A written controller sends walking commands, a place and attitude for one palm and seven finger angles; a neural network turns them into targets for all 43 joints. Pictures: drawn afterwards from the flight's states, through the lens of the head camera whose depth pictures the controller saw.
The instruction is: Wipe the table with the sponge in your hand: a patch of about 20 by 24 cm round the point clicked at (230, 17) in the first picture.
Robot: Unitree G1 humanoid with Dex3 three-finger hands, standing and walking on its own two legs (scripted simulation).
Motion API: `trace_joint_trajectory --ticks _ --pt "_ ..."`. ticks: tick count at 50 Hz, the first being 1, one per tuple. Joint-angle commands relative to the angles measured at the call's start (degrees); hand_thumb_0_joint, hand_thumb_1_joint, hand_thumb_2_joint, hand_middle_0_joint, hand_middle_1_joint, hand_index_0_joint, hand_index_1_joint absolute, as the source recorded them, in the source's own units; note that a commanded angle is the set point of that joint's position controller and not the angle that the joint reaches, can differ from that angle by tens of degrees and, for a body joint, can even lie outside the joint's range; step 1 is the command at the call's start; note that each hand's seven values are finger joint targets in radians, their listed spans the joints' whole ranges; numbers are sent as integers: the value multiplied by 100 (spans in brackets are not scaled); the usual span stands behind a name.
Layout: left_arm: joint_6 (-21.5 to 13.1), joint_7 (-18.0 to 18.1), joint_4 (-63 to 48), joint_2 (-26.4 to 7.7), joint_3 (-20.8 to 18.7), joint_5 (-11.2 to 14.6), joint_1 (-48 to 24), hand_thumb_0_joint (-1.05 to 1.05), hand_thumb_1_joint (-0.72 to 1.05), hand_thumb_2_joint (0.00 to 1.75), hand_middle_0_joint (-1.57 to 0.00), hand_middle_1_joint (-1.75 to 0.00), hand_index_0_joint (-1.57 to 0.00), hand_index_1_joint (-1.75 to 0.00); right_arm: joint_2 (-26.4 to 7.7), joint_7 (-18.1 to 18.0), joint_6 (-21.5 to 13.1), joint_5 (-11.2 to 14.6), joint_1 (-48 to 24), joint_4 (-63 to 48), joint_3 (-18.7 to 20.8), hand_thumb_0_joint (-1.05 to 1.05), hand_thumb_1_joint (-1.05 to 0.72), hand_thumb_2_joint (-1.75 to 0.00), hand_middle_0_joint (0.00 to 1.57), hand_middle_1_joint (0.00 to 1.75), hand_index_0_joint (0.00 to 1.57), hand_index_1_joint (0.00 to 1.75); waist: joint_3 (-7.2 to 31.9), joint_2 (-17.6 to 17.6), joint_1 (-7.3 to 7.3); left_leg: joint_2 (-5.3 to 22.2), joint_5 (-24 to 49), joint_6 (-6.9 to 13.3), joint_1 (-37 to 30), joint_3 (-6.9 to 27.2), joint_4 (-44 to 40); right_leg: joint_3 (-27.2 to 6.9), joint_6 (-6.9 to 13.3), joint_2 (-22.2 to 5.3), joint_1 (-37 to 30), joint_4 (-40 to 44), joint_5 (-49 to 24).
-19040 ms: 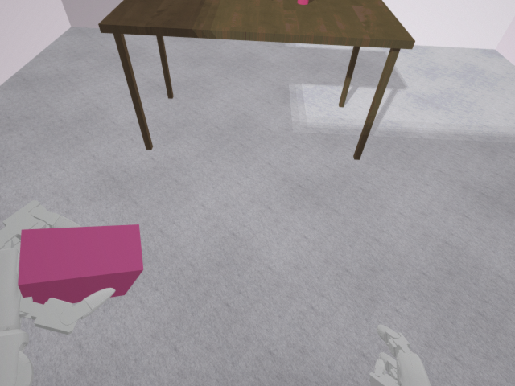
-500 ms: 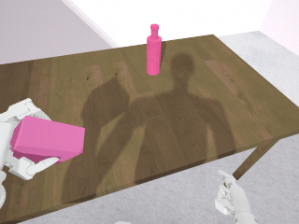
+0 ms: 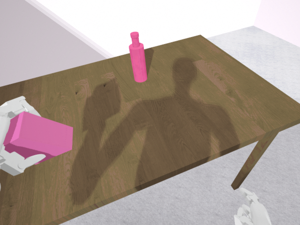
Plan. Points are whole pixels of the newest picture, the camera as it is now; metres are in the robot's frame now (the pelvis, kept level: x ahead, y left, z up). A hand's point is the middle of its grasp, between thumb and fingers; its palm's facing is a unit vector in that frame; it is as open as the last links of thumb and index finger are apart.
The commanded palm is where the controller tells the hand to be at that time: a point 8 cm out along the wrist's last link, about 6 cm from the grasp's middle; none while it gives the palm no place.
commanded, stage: turn the palm down, sponge in hand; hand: left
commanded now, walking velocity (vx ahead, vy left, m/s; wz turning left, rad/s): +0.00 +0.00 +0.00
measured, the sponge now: (38, 143) +0.23 +0.27 +0.16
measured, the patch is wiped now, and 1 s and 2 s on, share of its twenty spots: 0.00 0.00 0.00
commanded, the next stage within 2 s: move the sponge above the wiping area in 1.26 s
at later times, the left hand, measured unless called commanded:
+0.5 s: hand out of the picture +0.22 +0.36 +0.19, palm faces +0.33 -0.19 -0.92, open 9.8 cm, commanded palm +0.17 +0.33 +0.23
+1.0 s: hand (3, 144) +0.22 +0.34 +0.17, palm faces +0.22 -0.14 -0.97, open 9.8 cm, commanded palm +0.17 +0.32 +0.23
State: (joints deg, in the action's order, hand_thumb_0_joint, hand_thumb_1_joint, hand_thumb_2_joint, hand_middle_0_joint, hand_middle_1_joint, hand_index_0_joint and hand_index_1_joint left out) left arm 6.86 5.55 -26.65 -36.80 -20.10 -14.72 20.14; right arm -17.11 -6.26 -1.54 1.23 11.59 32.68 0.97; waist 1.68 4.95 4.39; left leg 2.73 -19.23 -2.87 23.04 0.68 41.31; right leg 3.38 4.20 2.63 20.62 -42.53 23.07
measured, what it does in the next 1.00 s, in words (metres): stands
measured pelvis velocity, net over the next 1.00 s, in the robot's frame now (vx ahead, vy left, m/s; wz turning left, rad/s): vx -0.02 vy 0.04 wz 0.00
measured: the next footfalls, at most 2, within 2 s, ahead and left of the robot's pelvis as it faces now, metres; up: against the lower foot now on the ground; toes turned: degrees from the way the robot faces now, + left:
none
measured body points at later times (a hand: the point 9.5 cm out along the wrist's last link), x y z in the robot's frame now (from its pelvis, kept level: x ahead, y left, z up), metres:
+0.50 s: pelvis -0.01 +0.04 +0.02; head -0.03 +0.00 +0.46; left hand +0.20 +0.36 +0.24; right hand +0.23 -0.16 -0.05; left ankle +0.03 +0.16 -0.71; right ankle -0.01 -0.07 -0.71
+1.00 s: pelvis -0.02 +0.04 +0.02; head -0.03 -0.01 +0.47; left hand +0.20 +0.34 +0.22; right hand +0.23 -0.16 -0.05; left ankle +0.03 +0.16 -0.71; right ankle -0.01 -0.07 -0.71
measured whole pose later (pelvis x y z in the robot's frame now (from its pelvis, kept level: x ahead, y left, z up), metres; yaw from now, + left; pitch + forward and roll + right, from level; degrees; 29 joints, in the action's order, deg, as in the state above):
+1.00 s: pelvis -0.02 +0.04 +0.02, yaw +0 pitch -3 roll +0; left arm 29.6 0.4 -15.8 -29.9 -2.5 -44.5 4.8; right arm -15.7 -5.4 -0.6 4.5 1.4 37.1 -3.4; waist -0.5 6.7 6.4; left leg -0.1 -10.7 0.5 13.0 -0.7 27.0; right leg 2.0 1.1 0.1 10.6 -28.0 14.2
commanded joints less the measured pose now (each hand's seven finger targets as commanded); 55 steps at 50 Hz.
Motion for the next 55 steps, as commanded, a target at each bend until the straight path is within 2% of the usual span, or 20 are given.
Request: trace_joint_trajectory --ticks 1,3,4,7,12,13,14,18,22,23,28,31,33,36,39,43,47,50,53,55 --pt "1024 -39 -104 -1446 -697 -254 -586 0 10 130 -120 -160 -120 -160 -687 -178 -80 107 -857 -1160 140 0 -90 -90 20 30 20 30 726 -828 54 -212 1186 444 -251 -107 -349 -760 -556 -616 -452 1060 -2260" --pt "1172 -314 -132 -1623 -600 -471 -941 0 10 130 -120 -160 -120 -160 -597 -238 -162 251 -1221 -1239 -10 0 -90 -90 20 30 20 30 600 -867 27 -277 1047 486 -350 -124 -390 -797 -539 -531 -320 1213 -1861" --pt "1080 -434 -350 -1303 -247 -567 -1072 0 10 130 -120 -160 -120 -160 -502 -258 -228 265 -1186 -1338 -36 0 -90 -90 20 30 20 30 731 -833 -66 -270 1066 526 -464 -131 -393 -661 -563 -512 -352 1237 -1922" --pt "621 -574 -1020 -1238 22 -914 -1263 0 10 130 -120 -160 -120 -160 -361 -294 -390 241 -1193 -1332 -87 0 -90 -90 20 30 20 30 1085 -684 -74 -286 1125 568 -880 -38 -454 -635 -537 -497 -248 1313 -1679" --pt "165 -42 -1465 -1616 -389 -1700 -1338 0 10 130 -120 -160 -120 -160 -269 -236 -601 38 -1264 -1128 -144 0 -90 -90 20 30 20 30 1223 229 138 -259 1298 497 -1241 105 -641 -482 -313 -445 -184 1357 -1342" --pt "305 142 -1382 -1977 -802 -1825 -1313 0 10 130 -120 -160 -120 -160 -274 -190 -632 76 -1456 -1080 -178 0 -90 -90 20 30 20 30 1065 464 253 -299 1203 445 -1148 142 -692 -635 -202 -365 -197 1407 -1173" --pt "427 229 -1295 -1541 -463 -1902 -1520 0 10 130 -120 -160 -120 -160 -221 -159 -573 16 -1440 -1061 -217 0 -90 -90 20 30 20 30 1227 496 232 -281 1312 422 -1088 102 -751 -408 -213 -423 -354 1365 -1243" --pt "1361 461 -408 -1313 -281 -1982 -1887 0 10 130 -120 -160 -120 -160 -313 -16 -314 141 -1871 -845 -230 0 -90 -90 20 30 20 30 672 576 318 -199 1189 250 -923 208 -1162 -522 -101 -307 -481 1512 -1008" --pt "1958 -70 65 -1047 432 -2090 -2014 0 10 130 -120 -160 -120 -160 -361 -81 -124 249 -1999 -927 -316 0 -90 -90 20 30 20 30 436 -284 227 -171 812 338 -858 240 -1483 -322 -249 -353 -572 1672 -832" --pt "2031 -215 27 -897 635 -2124 -2134 0 10 130 -120 -160 -120 -160 -285 -61 -169 339 -2335 -996 -411 0 -90 -90 20 30 20 30 293 2 239 -227 630 329 -888 265 -1574 -363 -193 -309 -526 1708 -719" --pt "1939 -752 -633 -452 1513 -2583 -2266 0 10 130 -120 -160 -120 -160 -177 5 -282 354 -2492 -1116 -438 0 -90 -90 20 30 20 30 608 12 189 -195 388 434 -1182 496 -1778 -343 -157 -247 -694 1656 -792" --pt "1640 -716 -1113 -1127 1169 -3212 -2647 0 10 130 -120 -160 -120 -160 -256 7 -290 172 -2330 -1026 -387 0 -90 -90 20 30 20 30 1086 422 287 -196 602 470 -1324 642 -1856 -426 -106 -244 -1003 1532 -931" --pt "1493 -464 -1458 -1846 450 -3595 -3004 0 10 130 -120 -160 -120 -160 -269 15 -343 83 -2513 -936 -391 0 -90 -90 20 30 20 30 1287 757 473 -185 642 494 -1255 753 -1914 -655 -2 -111 -1361 1407 -1037" --pt "1459 -80 -791 -1511 460 -3655 -2804 0 10 130 -120 -160 -120 -160 -211 83 -321 1 -2315 -731 -386 0 -90 -90 20 30 20 30 1241 682 493 -205 1359 364 -1570 750 -1774 -629 67 -223 -1057 1688 -1077" --pt "1717 124 -321 -1113 550 -3351 -2941 0 10 130 -120 -160 -120 -160 -224 133 -270 103 -2490 -613 -337 0 -90 -90 20 30 20 30 1019 464 487 -191 1190 302 -1546 608 -1832 -647 54 -244 -999 1851 -1015" --pt "2032 -127 334 -648 887 -3127 -2514 0 10 130 -120 -160 -120 -160 -247 154 -220 254 -2773 -620 -358 0 -90 -90 20 30 20 30 361 -36 416 -265 824 295 -1319 478 -1951 -696 -17 -247 -803 2107 -804" --pt "2111 -471 150 1 1713 -2997 -2243 0 10 130 -120 -160 -120 -160 -239 130 -242 317 -2611 -756 -325 0 -90 -90 20 30 20 30 436 -139 279 -277 529 382 -1301 408 -1982 -493 -151 -328 -863 2096 -811" --pt "2049 -554 -193 -303 1612 -3205 -2408 0 10 130 -120 -160 -120 -160 -239 99 -334 283 -2593 -821 -333 0 -90 -90 20 30 20 30 709 -338 266 -331 547 446 -1377 367 -1856 -621 -142 -304 -922 2096 -636" --pt "1947 -451 -774 -1396 883 -3614 -3042 0 10 130 -120 -160 -120 -160 -311 25 -355 143 -2765 -773 -354 0 -90 -90 20 30 20 30 998 86 392 -402 740 460 -1488 403 -1802 -950 -31 -244 -1117 2044 -571" --pt "1847 -322 -754 -1537 789 -3884 -3254 0 10 130 -120 -160 -120 -160 -252 36 -411 43 -2658 -758 -379 0 -90 -90 20 30 20 30 1318 340 480 -451 1341 455 -1729 406 -1660 -855 22 -284 -1137 1960 -849"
